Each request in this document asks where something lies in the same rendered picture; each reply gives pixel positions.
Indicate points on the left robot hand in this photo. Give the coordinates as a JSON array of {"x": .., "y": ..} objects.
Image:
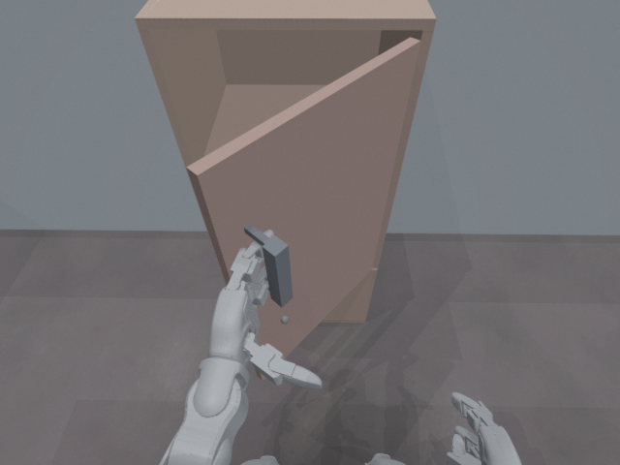
[{"x": 236, "y": 312}]

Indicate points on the robot right shin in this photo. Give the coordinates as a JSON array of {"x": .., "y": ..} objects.
[{"x": 380, "y": 455}]

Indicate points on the left robot forearm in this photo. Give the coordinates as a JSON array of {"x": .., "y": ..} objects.
[{"x": 215, "y": 408}]

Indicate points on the cupboard door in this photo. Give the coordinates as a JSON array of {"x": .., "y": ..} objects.
[{"x": 317, "y": 174}]

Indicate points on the right robot hand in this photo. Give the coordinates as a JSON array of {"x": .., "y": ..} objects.
[{"x": 493, "y": 446}]

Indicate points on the handle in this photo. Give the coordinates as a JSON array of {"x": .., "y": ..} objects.
[{"x": 277, "y": 264}]

